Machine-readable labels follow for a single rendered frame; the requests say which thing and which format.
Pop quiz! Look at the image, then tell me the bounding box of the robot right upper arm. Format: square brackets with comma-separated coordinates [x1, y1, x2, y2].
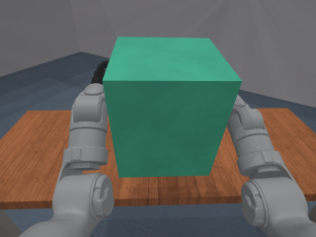
[241, 177, 316, 237]

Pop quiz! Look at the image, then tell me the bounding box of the robot left forearm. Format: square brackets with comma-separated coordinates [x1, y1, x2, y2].
[52, 83, 109, 213]

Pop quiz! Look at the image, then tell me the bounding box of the table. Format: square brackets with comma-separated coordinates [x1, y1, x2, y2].
[0, 108, 316, 237]

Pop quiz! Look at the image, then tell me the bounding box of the carton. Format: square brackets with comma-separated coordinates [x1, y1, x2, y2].
[102, 37, 242, 178]

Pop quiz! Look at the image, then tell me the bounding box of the robot left upper arm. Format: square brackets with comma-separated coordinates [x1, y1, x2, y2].
[19, 173, 115, 237]

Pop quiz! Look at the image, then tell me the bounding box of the robot right forearm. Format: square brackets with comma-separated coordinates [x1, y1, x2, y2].
[226, 95, 309, 215]

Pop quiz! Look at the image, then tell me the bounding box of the left robot hand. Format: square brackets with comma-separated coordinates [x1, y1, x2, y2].
[91, 60, 109, 85]

